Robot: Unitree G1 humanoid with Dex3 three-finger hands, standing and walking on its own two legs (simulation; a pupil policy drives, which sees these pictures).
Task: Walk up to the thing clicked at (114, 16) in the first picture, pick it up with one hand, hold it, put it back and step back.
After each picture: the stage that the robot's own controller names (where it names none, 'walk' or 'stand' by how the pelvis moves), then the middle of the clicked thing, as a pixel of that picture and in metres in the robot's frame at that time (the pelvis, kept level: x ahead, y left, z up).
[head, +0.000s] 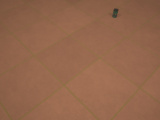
stand; (115, 13) +1.95 -0.52 -0.72
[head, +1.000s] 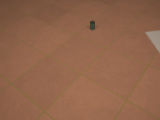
walk; (92, 25) +1.87 -0.06 -0.68
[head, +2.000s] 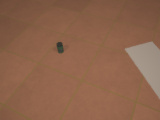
walk; (60, 47) +1.23 +0.27 -0.71
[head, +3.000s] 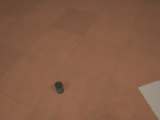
walk; (59, 87) +0.75 +0.26 -0.72
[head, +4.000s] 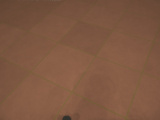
walk; out of the picture +0.46 +0.17 -0.71
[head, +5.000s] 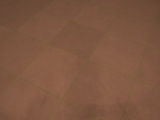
stand; out of the picture +0.35 +0.18 -0.71
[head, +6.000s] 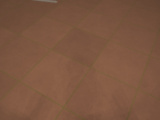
stand; out of the picture +0.31 +0.15 -0.72
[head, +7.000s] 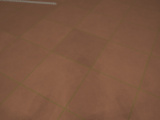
stand; out of the picture +0.31 +0.17 -0.73
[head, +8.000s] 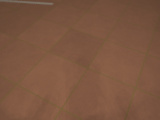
stand; out of the picture +0.31 +0.18 -0.73
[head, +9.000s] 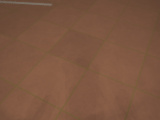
stand; out of the picture +0.30 +0.19 -0.73
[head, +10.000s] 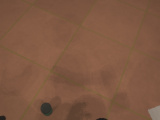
go down; (46, 109) +0.34 +0.17 -0.59
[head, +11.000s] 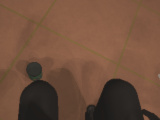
go down; (35, 72) +0.41 +0.18 -0.32
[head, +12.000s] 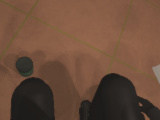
close in; (25, 67) +0.41 +0.18 -0.30
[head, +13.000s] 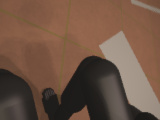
close; out of the picture +0.41 +0.22 -0.23
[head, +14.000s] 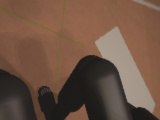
close; out of the picture +0.39 +0.23 -0.23
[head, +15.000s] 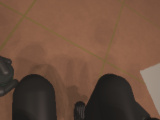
lift; (1, 77) +0.32 +0.25 -0.13
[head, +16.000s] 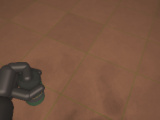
hold; (32, 88) +0.32 +0.16 +0.03
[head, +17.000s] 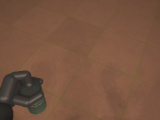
hold; (34, 97) +0.30 +0.17 -0.01
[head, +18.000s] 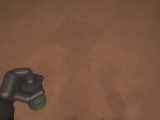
crouch; (34, 93) +0.32 +0.17 -0.01
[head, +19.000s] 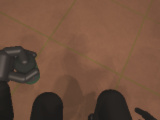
crouch; (28, 70) +0.38 +0.18 -0.10
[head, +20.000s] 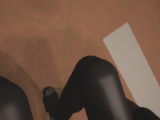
lower; out of the picture +0.40 +0.23 -0.23
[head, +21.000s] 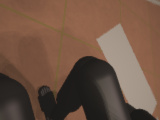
lower; out of the picture +0.41 +0.25 -0.24
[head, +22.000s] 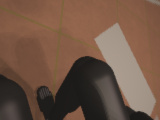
lower; out of the picture +0.41 +0.25 -0.24
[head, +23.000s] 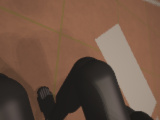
lower; out of the picture +0.40 +0.25 -0.23
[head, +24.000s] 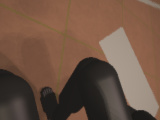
loosen; out of the picture +0.39 +0.24 -0.24
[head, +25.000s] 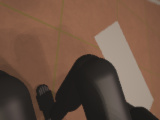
withdraw; out of the picture +0.38 +0.23 -0.23
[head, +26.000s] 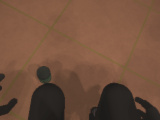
walk; (44, 75) +0.41 +0.17 -0.36
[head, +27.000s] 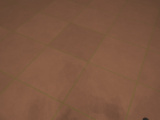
stand; out of the picture +0.32 +0.14 -0.66
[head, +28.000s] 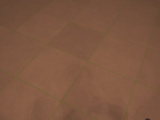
stand; out of the picture +0.33 +0.16 -0.67
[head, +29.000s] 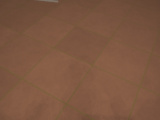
stand; out of the picture +0.33 +0.14 -0.70
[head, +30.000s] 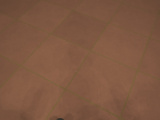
walk; out of the picture +0.36 +0.14 -0.71
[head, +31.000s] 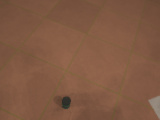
walk; (66, 102) +0.47 +0.05 -0.71
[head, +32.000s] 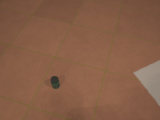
walk; (55, 82) +0.67 +0.23 -0.69
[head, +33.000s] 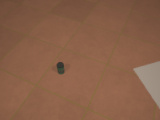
stand; (60, 68) +0.90 +0.23 -0.70
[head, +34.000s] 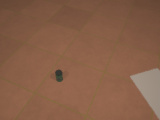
stand; (59, 75) +0.90 +0.20 -0.72
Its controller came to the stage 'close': yes
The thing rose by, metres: 0.71
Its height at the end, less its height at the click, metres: +0.00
